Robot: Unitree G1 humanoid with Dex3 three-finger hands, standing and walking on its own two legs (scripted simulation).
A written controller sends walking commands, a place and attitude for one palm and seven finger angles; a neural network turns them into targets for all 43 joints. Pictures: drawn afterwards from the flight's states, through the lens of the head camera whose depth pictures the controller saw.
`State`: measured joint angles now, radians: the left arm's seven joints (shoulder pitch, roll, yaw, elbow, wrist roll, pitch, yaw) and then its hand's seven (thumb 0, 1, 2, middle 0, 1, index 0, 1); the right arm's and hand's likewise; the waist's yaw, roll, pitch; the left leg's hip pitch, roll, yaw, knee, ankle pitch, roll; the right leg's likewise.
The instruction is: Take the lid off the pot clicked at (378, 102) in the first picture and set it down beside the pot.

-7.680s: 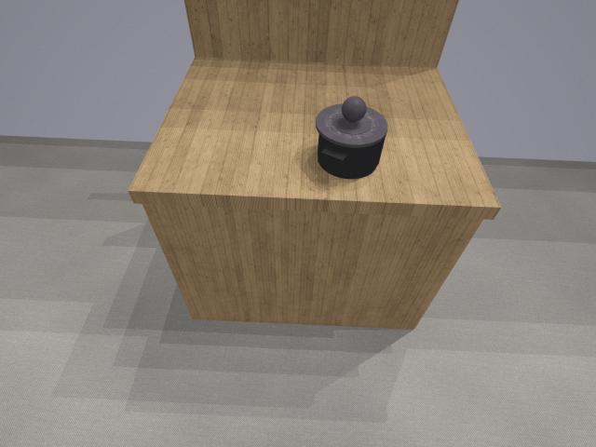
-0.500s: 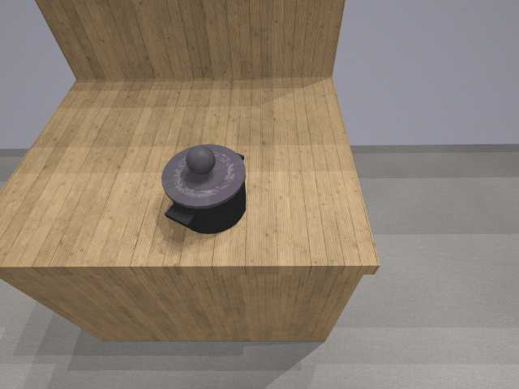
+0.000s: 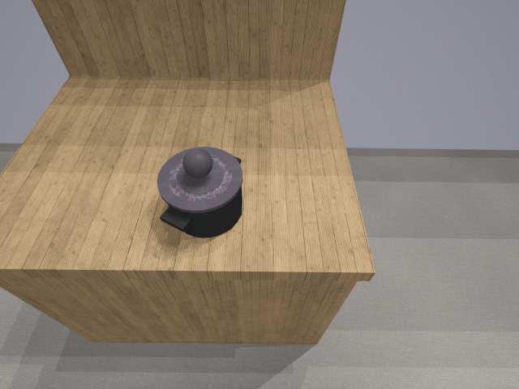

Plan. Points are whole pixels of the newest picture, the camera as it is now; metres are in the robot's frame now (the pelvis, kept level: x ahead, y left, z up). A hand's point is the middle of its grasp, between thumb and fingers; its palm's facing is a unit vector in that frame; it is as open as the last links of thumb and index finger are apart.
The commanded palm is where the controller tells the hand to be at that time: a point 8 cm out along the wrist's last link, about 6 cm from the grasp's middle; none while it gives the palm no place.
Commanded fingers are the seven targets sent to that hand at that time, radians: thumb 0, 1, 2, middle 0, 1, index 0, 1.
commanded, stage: look again from close up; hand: left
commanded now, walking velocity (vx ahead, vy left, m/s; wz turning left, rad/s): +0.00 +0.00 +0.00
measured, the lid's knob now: (197, 163) +0.47 +0.14 +0.06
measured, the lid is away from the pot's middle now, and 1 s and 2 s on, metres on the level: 0.01 0.01 0.01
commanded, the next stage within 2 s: lift the closed hand beside the body in 0.66 s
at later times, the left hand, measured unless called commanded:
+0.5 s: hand out of the picture +0.00 +0.18 -0.18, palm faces -0.01 -0.98 -0.19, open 7.3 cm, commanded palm none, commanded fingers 0.00 0.90 0.90 -0.20 -0.30 -0.20 -0.30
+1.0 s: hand out of the picture +0.12 +0.21 -0.09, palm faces +0.21 -0.93 -0.30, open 6.2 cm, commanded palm +0.07 +0.25 -0.05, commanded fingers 0.00 0.90 0.90 -0.77 -0.92 -0.77 -0.92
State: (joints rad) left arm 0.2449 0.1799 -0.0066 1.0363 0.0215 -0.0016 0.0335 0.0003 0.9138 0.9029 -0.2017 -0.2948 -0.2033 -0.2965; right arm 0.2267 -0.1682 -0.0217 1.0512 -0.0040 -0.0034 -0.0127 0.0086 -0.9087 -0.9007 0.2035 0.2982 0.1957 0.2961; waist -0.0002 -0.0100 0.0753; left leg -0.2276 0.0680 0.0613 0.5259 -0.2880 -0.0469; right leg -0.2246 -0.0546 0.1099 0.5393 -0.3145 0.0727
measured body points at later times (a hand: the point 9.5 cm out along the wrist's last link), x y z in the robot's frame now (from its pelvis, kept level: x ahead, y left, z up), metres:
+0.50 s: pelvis +0.00 +0.01 +0.00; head +0.03 +0.02 +0.45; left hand +0.00 +0.23 -0.16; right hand +0.01 -0.22 -0.15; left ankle -0.01 +0.15 -0.73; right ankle -0.01 -0.17 -0.73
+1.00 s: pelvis -0.01 +0.01 +0.00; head -0.02 +0.00 +0.45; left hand +0.10 +0.26 -0.07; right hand +0.15 -0.22 -0.10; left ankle -0.01 +0.15 -0.73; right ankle -0.01 -0.17 -0.73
